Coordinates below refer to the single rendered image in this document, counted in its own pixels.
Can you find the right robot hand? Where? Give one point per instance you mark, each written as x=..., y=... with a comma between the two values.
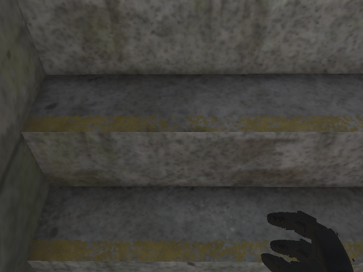
x=325, y=253

